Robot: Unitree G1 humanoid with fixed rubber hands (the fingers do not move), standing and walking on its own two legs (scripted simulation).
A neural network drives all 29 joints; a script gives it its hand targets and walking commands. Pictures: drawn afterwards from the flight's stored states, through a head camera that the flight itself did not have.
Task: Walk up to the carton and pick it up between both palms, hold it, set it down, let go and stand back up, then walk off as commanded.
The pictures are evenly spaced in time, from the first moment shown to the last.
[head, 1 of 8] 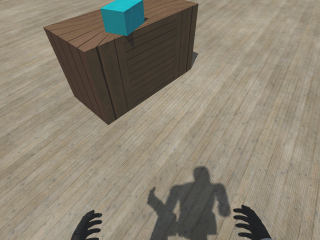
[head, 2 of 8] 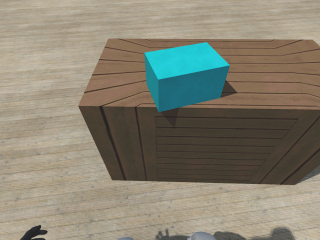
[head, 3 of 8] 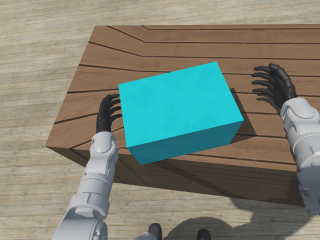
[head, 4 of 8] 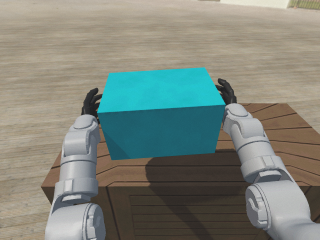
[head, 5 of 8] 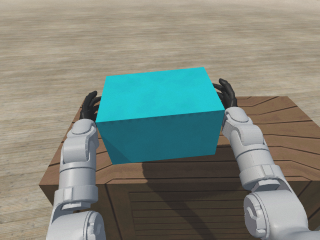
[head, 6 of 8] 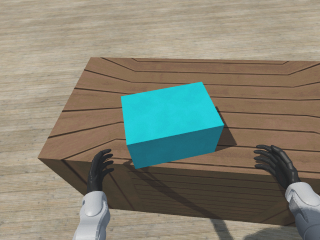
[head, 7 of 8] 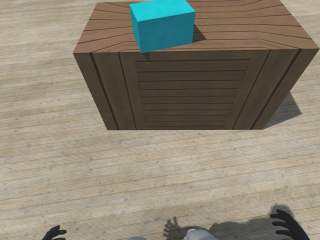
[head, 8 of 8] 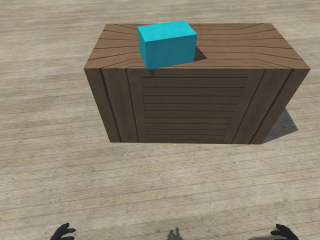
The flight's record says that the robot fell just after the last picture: no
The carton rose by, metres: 0.23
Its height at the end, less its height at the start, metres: +0.00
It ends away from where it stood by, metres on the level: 0.03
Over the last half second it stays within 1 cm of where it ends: yes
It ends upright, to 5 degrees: yes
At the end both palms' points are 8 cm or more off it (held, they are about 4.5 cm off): yes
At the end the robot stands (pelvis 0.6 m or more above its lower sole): yes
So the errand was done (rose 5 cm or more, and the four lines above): yes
